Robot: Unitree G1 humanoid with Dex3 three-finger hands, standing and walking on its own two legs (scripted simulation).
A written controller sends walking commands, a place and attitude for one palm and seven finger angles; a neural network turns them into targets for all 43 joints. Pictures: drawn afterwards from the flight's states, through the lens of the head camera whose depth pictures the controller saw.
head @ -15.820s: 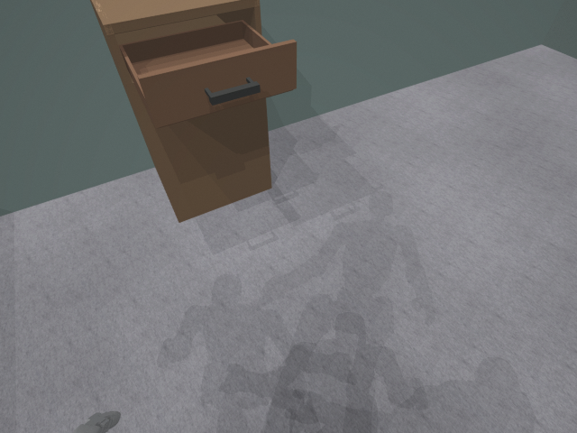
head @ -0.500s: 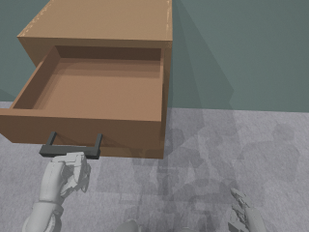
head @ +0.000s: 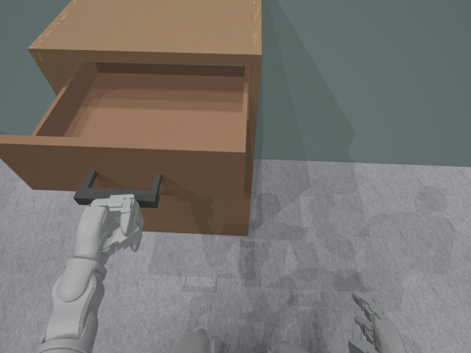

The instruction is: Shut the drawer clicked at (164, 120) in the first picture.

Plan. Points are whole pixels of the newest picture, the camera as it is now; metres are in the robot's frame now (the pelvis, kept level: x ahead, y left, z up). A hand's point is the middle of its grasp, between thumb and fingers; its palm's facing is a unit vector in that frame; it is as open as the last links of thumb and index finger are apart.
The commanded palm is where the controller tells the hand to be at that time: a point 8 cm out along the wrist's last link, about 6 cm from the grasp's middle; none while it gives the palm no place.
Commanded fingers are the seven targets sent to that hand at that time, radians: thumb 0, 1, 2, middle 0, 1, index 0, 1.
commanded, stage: push the drawer shut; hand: left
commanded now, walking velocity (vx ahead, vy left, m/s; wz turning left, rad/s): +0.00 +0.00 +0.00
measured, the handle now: (121, 187) +0.38 +0.22 +0.05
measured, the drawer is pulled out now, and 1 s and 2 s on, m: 0.24 0.11 0.00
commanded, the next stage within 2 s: none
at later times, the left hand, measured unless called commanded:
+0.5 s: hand (145, 194) +0.37 +0.17 +0.05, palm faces -0.04 -1.00 -0.04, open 3.0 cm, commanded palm +0.36 +0.23 +0.05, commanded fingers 0.00 0.90 0.90 -1.40 -1.60 -1.40 -1.60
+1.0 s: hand (155, 167) +0.43 +0.17 +0.05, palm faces -0.02 -1.00 -0.05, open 3.0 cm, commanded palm +0.42 +0.22 +0.05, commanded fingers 0.00 0.90 0.90 -1.40 -1.60 -1.40 -1.60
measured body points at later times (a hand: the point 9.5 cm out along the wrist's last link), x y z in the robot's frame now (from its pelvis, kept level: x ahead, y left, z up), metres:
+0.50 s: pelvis +0.00 +0.02 +0.00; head +0.07 +0.02 +0.45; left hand +0.37 +0.23 +0.06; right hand +0.12 -0.24 -0.10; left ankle +0.04 +0.10 -0.68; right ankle +0.01 -0.07 -0.68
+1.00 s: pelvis +0.00 +0.02 +0.00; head +0.08 +0.03 +0.44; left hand +0.42 +0.22 +0.06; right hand +0.08 -0.24 -0.12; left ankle +0.04 +0.10 -0.68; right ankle +0.01 -0.07 -0.68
